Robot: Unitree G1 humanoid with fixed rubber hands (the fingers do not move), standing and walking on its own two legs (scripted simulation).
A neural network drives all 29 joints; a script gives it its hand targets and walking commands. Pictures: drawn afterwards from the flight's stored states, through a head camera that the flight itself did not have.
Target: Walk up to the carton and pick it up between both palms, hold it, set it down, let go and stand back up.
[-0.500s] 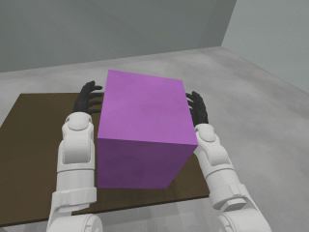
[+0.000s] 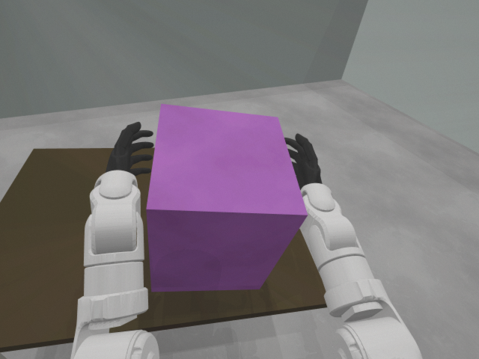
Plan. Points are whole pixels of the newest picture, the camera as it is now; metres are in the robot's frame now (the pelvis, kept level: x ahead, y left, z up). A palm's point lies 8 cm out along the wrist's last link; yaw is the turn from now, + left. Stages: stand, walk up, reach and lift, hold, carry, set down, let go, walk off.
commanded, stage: hold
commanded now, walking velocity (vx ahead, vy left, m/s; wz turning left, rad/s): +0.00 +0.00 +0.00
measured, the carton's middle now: (214, 204) +0.37 +0.02 +0.11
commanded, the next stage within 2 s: none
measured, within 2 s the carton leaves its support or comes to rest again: neither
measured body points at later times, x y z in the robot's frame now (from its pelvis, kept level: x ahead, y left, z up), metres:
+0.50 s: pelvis +0.01 -0.01 +0.00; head -0.03 +0.03 +0.45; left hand +0.37 +0.16 +0.19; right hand +0.37 -0.14 +0.18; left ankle +0.04 +0.11 -0.75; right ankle +0.00 -0.10 -0.75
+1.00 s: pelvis +0.00 +0.00 +0.00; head -0.04 +0.03 +0.45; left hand +0.37 +0.16 +0.19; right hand +0.37 -0.14 +0.18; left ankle +0.04 +0.11 -0.75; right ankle +0.00 -0.10 -0.75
